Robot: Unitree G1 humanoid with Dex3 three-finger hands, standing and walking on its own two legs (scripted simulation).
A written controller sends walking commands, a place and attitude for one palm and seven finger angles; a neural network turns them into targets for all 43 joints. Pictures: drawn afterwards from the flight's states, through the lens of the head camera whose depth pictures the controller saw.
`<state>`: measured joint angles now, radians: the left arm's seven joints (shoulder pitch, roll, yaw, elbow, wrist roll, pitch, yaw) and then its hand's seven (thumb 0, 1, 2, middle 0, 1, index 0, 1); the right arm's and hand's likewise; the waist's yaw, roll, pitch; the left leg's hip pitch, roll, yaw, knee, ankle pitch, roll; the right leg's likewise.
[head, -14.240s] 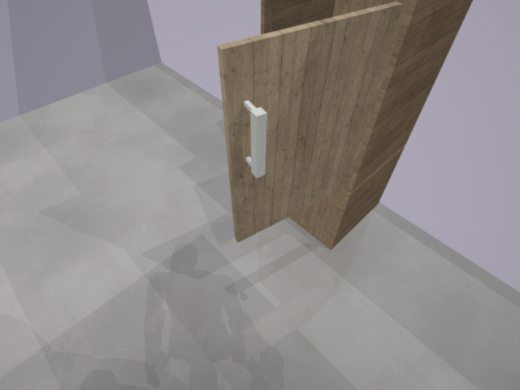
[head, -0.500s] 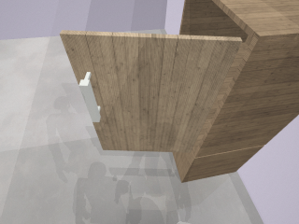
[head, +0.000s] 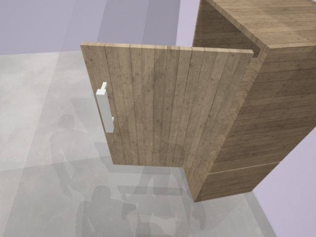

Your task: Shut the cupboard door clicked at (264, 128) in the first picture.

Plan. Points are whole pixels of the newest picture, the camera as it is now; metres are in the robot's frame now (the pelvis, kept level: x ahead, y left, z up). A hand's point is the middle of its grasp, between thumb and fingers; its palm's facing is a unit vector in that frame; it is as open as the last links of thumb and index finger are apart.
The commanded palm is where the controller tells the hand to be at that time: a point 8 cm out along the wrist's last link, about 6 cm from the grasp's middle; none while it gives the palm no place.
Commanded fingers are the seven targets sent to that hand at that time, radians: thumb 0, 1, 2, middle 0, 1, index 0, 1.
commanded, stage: come to a stop and stand still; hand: left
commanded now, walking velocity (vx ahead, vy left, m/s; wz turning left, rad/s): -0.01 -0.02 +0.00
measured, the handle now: (107, 108) +0.46 +0.19 +0.06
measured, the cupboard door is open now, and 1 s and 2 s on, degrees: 78 78 78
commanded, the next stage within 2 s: look again from close up in 0.80 s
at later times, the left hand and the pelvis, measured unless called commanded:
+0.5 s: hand out of the picture +0.00 +0.12 -0.17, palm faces +0.05 -0.98 -0.20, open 7.4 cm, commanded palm none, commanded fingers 0.00 0.90 0.90 -0.20 -0.30 -0.20 -0.30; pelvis +0.03 -0.04 +0.00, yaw +1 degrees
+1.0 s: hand out of the picture +0.03 +0.12 -0.17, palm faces +0.04 -0.97 -0.22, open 7.3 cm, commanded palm none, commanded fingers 0.00 0.90 0.90 -0.20 -0.30 -0.20 -0.30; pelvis +0.02 -0.06 +0.00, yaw +1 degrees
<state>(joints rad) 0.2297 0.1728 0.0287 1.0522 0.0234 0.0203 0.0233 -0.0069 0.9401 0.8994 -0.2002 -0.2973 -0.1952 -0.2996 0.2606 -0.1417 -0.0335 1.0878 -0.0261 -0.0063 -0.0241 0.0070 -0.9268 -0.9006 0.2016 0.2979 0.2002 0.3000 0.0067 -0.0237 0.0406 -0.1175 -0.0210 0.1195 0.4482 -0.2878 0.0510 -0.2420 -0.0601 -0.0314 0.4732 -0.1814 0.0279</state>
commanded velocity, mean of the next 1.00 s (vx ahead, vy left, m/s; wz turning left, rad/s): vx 0.00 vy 0.00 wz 0.00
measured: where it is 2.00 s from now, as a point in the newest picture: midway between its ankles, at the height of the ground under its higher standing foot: outside the picture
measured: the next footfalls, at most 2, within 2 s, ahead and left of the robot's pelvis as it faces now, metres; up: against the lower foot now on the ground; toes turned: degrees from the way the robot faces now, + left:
none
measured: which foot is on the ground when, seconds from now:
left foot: down 0.00-1.00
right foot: down 0.00-1.00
